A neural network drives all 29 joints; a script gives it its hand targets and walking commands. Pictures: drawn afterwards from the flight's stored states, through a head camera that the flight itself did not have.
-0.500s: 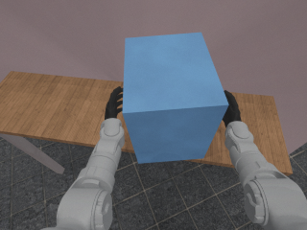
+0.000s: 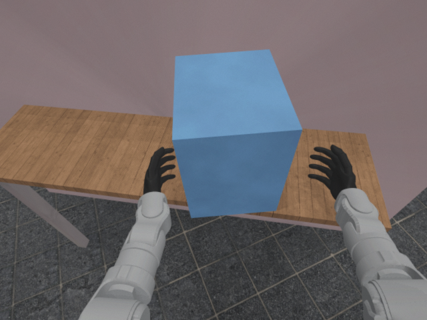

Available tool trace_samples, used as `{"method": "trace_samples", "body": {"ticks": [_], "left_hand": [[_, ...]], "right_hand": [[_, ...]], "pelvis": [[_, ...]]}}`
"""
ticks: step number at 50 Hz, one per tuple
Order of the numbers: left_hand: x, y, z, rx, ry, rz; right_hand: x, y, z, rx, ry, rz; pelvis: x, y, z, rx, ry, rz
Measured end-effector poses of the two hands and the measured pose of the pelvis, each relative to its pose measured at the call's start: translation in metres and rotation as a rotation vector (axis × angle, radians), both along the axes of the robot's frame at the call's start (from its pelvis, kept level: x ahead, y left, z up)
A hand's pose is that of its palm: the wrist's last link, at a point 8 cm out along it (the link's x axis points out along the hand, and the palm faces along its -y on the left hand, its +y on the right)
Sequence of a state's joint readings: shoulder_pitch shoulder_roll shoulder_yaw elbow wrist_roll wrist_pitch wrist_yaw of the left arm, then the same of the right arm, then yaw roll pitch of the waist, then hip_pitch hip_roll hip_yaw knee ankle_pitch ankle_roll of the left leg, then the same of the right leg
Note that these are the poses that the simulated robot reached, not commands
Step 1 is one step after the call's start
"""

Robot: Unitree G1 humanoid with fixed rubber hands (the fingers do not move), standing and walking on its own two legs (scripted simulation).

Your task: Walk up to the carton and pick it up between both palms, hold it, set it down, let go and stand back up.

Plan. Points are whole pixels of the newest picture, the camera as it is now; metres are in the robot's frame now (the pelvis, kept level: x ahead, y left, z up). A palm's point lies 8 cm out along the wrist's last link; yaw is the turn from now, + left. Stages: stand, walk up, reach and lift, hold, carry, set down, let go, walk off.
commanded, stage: set down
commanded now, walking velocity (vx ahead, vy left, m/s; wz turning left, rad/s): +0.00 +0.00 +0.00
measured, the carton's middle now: (228, 137) +0.51 +0.06 +0.04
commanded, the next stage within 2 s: none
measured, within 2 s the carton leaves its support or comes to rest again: neither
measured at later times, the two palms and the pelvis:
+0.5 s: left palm (148, 217) +0.30 +0.19 +0.02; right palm (377, 246) +0.30 -0.23 +0.00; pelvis +0.03 +0.00 +0.01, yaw +0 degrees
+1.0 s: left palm (137, 247) +0.24 +0.19 +0.02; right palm (391, 291) +0.23 -0.23 +0.01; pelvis +0.02 +0.00 +0.01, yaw -1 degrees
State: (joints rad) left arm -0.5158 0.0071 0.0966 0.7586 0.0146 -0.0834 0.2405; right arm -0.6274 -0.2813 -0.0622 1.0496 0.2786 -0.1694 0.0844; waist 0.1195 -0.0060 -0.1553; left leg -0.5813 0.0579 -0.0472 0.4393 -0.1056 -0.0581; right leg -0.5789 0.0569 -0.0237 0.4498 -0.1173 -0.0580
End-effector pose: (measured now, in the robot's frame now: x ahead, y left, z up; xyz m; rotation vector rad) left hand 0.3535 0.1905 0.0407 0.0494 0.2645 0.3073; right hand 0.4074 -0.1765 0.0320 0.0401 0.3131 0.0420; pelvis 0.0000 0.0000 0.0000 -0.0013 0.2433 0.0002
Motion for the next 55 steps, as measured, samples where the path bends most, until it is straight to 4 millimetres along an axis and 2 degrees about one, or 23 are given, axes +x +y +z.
{"method": "trace_samples", "body": {"ticks": [4, 11, 21, 26, 30, 36, 44, 48, 55], "left_hand": [[-0.004, 0.004, -0.001, -0.001, -0.005, 0.014], [-0.026, 0.012, -0.008, -0.005, -0.010, 0.046], [-0.051, 0.000, -0.026, -0.018, 0.044, -0.002], [-0.057, 0.001, -0.017, -0.015, 0.009, 0.001], [-0.059, 0.001, -0.008, -0.013, -0.025, -0.002], [-0.069, -0.002, -0.004, -0.015, -0.015, -0.014], [-0.105, 0.002, -0.016, -0.023, 0.062, 0.014], [-0.115, 0.003, -0.019, -0.023, 0.079, 0.023], [-0.112, 0.002, -0.019, -0.023, 0.093, 0.001]], "right_hand": [[-0.006, -0.005, -0.008, -0.007, 0.007, -0.004], [-0.041, -0.030, -0.030, -0.035, 0.038, -0.047], [-0.092, -0.057, -0.031, -0.064, -0.005, -0.098], [-0.107, -0.055, -0.030, -0.062, -0.009, -0.075], [-0.111, -0.053, -0.024, -0.058, -0.032, -0.063], [-0.120, -0.053, -0.013, -0.057, -0.071, -0.061], [-0.161, -0.058, -0.027, -0.060, 0.012, -0.070], [-0.177, -0.059, -0.029, -0.058, 0.033, -0.072], [-0.173, -0.052, -0.016, -0.048, 0.005, -0.065]], "pelvis": [[0.007, 0.000, 0.001, 0.000, -0.011, 0.000], [0.024, 0.000, 0.004, 0.000, -0.061, 0.003], [0.031, 0.000, 0.006, 0.001, -0.110, 0.004], [0.028, 0.000, 0.006, 0.001, -0.131, 0.003], [0.026, 0.000, 0.006, 0.001, -0.152, 0.003], [0.023, 0.000, 0.007, 0.002, -0.192, -0.002], [0.024, -0.001, 0.008, 0.006, -0.247, -0.009], [0.023, -0.001, 0.008, 0.006, -0.252, -0.010], [0.023, 0.003, 0.008, 0.005, -0.253, -0.025]]}}
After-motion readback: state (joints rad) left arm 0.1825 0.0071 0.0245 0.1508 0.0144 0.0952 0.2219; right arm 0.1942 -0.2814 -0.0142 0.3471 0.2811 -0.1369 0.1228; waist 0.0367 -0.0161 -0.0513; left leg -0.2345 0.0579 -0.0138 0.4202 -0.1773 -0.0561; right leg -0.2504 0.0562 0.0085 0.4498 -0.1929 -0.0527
